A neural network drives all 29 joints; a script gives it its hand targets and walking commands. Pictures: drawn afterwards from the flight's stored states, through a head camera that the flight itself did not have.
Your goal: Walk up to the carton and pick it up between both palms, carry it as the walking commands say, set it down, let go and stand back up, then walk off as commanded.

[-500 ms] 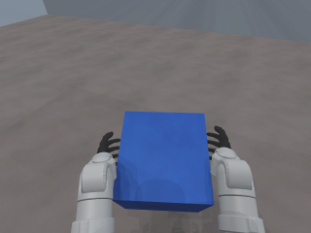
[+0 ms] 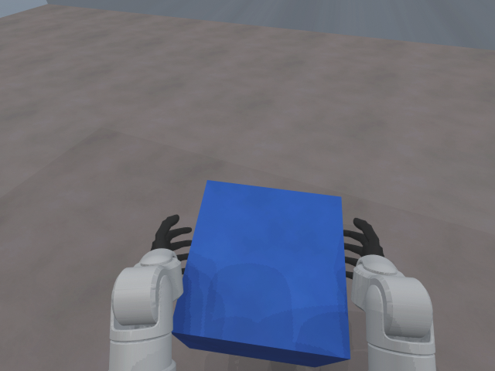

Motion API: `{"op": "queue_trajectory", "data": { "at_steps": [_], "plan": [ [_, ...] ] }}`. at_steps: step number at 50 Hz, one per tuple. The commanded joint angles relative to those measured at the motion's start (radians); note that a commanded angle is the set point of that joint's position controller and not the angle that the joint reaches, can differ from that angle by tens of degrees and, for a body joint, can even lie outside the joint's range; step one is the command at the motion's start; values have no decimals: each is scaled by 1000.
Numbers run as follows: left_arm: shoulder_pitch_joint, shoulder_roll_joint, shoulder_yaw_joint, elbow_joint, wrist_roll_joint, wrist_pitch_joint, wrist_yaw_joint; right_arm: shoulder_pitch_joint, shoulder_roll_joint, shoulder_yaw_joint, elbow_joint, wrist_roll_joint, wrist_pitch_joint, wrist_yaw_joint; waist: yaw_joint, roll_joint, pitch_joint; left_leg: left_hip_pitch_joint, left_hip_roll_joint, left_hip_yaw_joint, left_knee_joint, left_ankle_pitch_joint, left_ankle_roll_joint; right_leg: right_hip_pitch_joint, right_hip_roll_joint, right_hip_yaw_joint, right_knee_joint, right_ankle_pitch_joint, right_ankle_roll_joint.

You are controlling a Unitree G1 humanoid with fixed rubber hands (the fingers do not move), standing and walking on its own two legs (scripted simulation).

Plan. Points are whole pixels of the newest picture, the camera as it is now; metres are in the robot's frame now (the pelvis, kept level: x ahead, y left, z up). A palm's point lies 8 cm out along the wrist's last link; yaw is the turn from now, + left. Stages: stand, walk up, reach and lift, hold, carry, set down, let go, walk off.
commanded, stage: carry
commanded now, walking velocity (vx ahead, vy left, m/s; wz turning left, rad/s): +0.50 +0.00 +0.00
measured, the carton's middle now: (262, 275) +0.29 -0.01 +0.01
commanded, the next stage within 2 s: none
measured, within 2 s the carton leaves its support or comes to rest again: neither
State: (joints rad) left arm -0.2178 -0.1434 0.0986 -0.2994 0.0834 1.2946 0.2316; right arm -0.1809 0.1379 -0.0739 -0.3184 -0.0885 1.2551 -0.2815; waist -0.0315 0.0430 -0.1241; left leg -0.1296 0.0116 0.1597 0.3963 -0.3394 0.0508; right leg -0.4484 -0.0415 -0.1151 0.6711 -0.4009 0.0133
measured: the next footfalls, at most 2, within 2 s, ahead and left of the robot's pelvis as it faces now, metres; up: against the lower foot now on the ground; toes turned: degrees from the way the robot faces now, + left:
right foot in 0.08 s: +0.20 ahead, -0.11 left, +0.00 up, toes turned -8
left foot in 0.40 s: +0.38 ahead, +0.13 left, +0.00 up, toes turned +11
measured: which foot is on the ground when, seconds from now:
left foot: down 0.00-0.08, up 0.10-0.38, down 0.40-0.82, up 0.84-1.00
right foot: up 0.00-0.06, down 0.08-0.42, up 0.44-0.80, down 0.82-1.00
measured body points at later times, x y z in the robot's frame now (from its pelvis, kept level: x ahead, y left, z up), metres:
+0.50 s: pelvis +0.31 +0.04 -0.01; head +0.31 +0.05 +0.44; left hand +0.59 +0.21 +0.08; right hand +0.61 -0.10 +0.09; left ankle +0.34 +0.12 -0.74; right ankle +0.19 -0.09 -0.70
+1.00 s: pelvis +0.65 +0.03 +0.00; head +0.69 +0.03 +0.45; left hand +0.92 +0.20 +0.06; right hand +0.95 -0.10 +0.06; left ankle +0.58 +0.14 -0.68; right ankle +0.67 -0.05 -0.74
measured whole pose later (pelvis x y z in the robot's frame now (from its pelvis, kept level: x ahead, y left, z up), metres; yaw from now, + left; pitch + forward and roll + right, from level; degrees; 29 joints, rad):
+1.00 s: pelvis +0.65 +0.03 +0.00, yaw +3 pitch +5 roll +0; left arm -0.21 -0.14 0.09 -0.32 0.09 1.25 0.22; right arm -0.22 0.14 -0.10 -0.32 -0.09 1.23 -0.26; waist 0.02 0.00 -0.01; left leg -0.47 0.03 0.06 0.98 -0.42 -0.01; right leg -0.33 -0.03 -0.22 0.43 -0.19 -0.06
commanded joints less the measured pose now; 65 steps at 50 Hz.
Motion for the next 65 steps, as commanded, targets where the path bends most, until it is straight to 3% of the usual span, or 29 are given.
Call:
{"op": "queue_trajectory", "data": {
  "at_steps": [1, 2, 3, 4, 6, 9, 13, 16, 17, 18, 19, 20, 21, 24, 33, 37, 38, 39, 40, 41, 43, 46, 53, 57, 58, 59, 60, 62, 65],
  "plan": [
    [-379, -993, -554, -90, -333, -68, -230, -485, 970, 610, -141, 396, -13, 289, 45, -14, -301, -76, 152, -33, 105, 476, -15, 444, 15, -15, -242, 270, -76],
    [-389, -977, -551, -109, -322, -71, -225, -494, 962, 610, -143, 402, -7, 292, 64, -154, -359, -276, 87, 0, 307, 356, -51, 627, -158, 257, -303, 74, -162],
    [-388, -956, -539, -99, -310, -68, -221, -491, 948, 608, -134, 398, 0, 294, 63, -315, -347, -517, -16, -8, 526, -4, -71, 750, -357, 601, -425, 13, -271],
    [-407, -942, -536, -100, -297, -66, -216, -488, 961, 619, -98, 402, 7, 302, 52, -250, -303, -599, -19, -120, 680, -182, -54, 729, -416, 706, -462, 121, -325],
    [-394, -939, -521, -90, -286, -60, -208, -448, 969, 601, -54, 408, 11, 308, 58, -83, -292, -606, 37, -170, 704, -164, -42, 664, -406, 587, -421, 354, -298],
    [-423, -1001, -573, -108, -333, -65, -227, -402, 998, 555, -31, 379, -7, 316, 56, -97, -278, -542, 67, -132, 446, -153, -70, 592, -323, 319, -431, 276, -214],
    [-528, -1047, -619, -217, -401, -102, -253, -436, 1072, 567, -85, 373, -58, 312, 54, -182, -293, -332, 8, -27, 182, 53, -69, 462, -251, 162, -458, 212, -165],
    [-503, -1053, -640, -235, -414, -110, -262, -457, 1074, 578, -146, 374, -79, 306, 38, -154, -312, -44, -19, 33, -13, 229, -57, 335, -169, 2, -327, 237, -82],
    [-480, -1043, -642, -214, -406, -103, -263, -436, 1058, 568, -139, 364, -77, 300, 25, -114, -340, 96, 17, 4, -8, 241, -44, 256, -140, -46, -244, 234, -43],
    [-468, -1031, -646, -204, -397, -95, -264, -406, 1029, 557, -123, 351, -74, 297, 7, 7, -364, 244, 132, -168, -58, 115, 3, 108, -85, -107, -84, 229, 4],
    [-459, -1012, -654, -192, -393, -85, -265, -390, 994, 552, -116, 338, -69, 289, -2, 129, -349, 336, 275, -429, -141, -21, 80, -73, -15, -97, 71, 87, 36],
    [-432, -985, -649, -160, -382, -72, -266, -375, 973, 559, -106, 330, -60, 285, -8, 179, -318, 400, 390, -588, -165, 16, 144, -219, 1, -20, 209, -103, 32],
    [-405, -966, -643, -121, -374, -61, -265, -346, 958, 552, -79, 322, -48, 284, -2, 136, -314, 426, 439, -608, -122, 167, 175, -258, -13, 61, 316, -146, 15],
    [-404, -959, -640, -107, -384, -52, -277, -333, 969, 543, -57, 311, -39, 286, -5, 14, -279, 359, 383, -470, -104, 308, 161, -276, -65, 84, 291, -107, 19],
    [-428, -1033, -628, -198, -348, -94, -249, -483, 1046, 626, -188, 430, -47, 334, 7, 148, -184, 267, 239, -128, -143, 543, 66, -118, 30, -86, -78, 247, 12],
    [-387, -991, -613, -174, -340, -81, -241, -425, 996, 617, -160, 404, -29, 320, 28, 66, -221, 147, 194, 4, 25, 735, 12, 197, 68, -140, -215, 348, -32],
    [-371, -983, -608, -164, -339, -78, -238, -427, 978, 612, -154, 397, -23, 313, 52, 23, -300, 7, 162, 40, 191, 752, -27, 441, 30, -80, -211, 318, -76],
    [-351, -959, -596, -165, -334, -77, -236, -429, 956, 606, -160, 394, -15, 308, 79, -141, -419, -209, 103, 45, 465, 502, -64, 691, -184, 230, -227, 270, -170],
    [-361, -939, -585, -150, -326, -73, -233, -420, 949, 610, -145, 388, -4, 307, 66, -345, -418, -474, -28, 6, 710, -24, -77, 839, -392, 613, -319, 356, -285],
    [-350, -939, -574, -137, -320, -72, -232, -427, 961, 627, -123, 393, 0, 312, 53, -280, -381, -552, -45, -117, 820, -211, -52, 824, -418, 676, -339, 543, -318],
    [-350, -960, -561, -134, -335, -66, -239, -383, 990, 609, -101, 386, -3, 307, 56, -127, -375, -582, 26, -193, 813, -111, -31, 778, -388, 507, -339, 642, -256],
    [-417, -1047, -617, -174, -386, -87, -265, -381, 1054, 591, -95, 373, -29, 315, 50, -138, -336, -499, 71, -150, 554, -89, -60, 642, -307, 290, -401, 470, -184],
    [-521, -1076, -680, -313, -443, -145, -291, -452, 1119, 617, -211, 377, -113, 312, 53, -200, -334, -236, -1, 0, 109, 204, -56, 489, -238, 47, -421, 353, -124],
    [-386, -980, -659, -234, -387, -109, -275, -355, 1019, 600, -163, 357, -80, 299, 19, -104, -360, 137, 37, -13, 9, 255, -18, 309, -146, -91, -164, 468, -22],
    [-348, -951, -648, -199, -366, -92, -269, -327, 969, 588, -141, 347, -68, 295, 0, 37, -398, 286, 181, -234, -37, 135, 48, 140, -89, -112, 30, 387, 15],
    [-348, -922, -644, -192, -355, -78, -264, -318, 935, 584, -117, 337, -55, 292, -7, 191, -385, 391, 348, -519, -104, 124, 140, -72, -7, -85, 233, 93, 35],
    [-330, -891, -633, -150, -340, -61, -259, -289, 910, 575, -77, 328, -39, 289, 2, 225, -327, 473, 422, -617, -91, 345, 184, -236, 21, -3, 353, -154, 24],
    [-331, -871, -630, -112, -333, -48, -257, -287, 922, 570, -46, 328, -22, 292, -9, 101, -295, 475, 417, -521, -36, 564, 202, -320, -40, 75, 377, -155, 9],
    [-400, -953, -636, -114, -362, -51, -270, -361, 983, 567, -67, 343, -21, 304, -5, 38, -202, 322, 354, -373, -125, 461, 129, -252, -55, 62, 253, -68, 15]
  ]
}}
